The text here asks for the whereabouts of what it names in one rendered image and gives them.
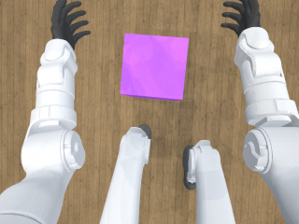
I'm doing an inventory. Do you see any left robot hand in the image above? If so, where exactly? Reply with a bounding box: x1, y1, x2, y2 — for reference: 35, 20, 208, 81
50, 0, 91, 50

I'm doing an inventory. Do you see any carton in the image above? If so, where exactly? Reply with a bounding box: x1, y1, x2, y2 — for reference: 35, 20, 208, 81
120, 34, 189, 101

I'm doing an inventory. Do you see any right robot upper arm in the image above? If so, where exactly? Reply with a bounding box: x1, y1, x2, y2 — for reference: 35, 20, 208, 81
242, 127, 299, 224

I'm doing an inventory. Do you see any right robot thigh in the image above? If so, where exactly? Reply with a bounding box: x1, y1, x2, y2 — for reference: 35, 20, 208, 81
189, 146, 235, 224

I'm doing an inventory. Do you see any right robot forearm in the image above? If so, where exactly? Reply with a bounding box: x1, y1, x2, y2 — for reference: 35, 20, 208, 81
234, 27, 299, 128

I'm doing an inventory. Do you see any left robot forearm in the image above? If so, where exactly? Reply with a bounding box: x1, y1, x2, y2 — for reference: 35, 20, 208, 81
21, 38, 78, 171

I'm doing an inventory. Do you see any left robot upper arm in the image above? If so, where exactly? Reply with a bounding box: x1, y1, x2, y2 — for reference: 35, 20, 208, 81
0, 129, 86, 224

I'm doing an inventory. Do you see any right robot hand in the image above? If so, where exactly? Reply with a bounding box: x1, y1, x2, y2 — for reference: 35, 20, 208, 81
221, 0, 261, 38

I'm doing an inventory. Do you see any right robot foot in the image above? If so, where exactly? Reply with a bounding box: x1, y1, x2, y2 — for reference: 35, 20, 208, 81
182, 145, 196, 190

